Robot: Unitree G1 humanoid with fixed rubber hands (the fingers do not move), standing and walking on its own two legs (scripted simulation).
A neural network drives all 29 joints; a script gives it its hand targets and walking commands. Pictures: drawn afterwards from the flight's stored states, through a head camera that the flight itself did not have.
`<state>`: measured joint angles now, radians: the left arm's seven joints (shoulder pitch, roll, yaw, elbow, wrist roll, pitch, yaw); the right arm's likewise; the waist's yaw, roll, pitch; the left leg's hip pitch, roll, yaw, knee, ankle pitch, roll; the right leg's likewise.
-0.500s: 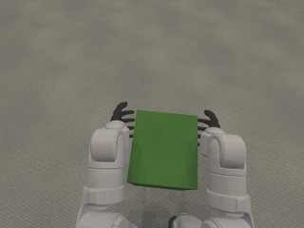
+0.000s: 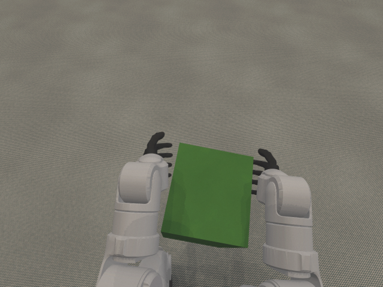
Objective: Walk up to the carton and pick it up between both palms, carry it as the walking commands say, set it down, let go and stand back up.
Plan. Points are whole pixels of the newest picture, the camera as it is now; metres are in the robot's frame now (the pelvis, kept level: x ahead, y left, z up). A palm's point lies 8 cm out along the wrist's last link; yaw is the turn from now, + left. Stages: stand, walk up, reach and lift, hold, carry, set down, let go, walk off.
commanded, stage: carry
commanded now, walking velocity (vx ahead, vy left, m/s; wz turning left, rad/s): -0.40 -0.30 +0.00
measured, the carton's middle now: (202, 202) +0.30 +0.00 -0.03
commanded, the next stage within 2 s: none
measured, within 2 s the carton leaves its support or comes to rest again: neither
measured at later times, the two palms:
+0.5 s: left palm out of the picture +0.06 +0.00 +0.12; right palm out of the picture +0.06 -0.22 +0.10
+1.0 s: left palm out of the picture -0.20 -0.15 +0.10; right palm out of the picture -0.20 -0.39 +0.10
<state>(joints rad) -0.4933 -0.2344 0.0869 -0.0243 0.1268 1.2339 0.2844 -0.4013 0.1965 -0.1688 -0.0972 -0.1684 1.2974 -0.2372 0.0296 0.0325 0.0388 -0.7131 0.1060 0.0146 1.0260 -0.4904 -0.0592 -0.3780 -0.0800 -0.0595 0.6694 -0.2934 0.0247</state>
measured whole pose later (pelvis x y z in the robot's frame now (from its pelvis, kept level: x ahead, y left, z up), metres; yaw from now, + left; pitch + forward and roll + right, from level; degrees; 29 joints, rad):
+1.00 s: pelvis -0.50 -0.28 +0.02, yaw +1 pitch +0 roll -2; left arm -0.42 -0.21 0.11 -0.09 0.14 1.25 0.22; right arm -0.43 0.21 -0.12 -0.05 -0.14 1.31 -0.27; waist 0.02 -0.02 0.00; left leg -0.34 0.09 0.13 0.56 -0.23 0.02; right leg -0.65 0.00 -0.03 1.12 -0.32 0.03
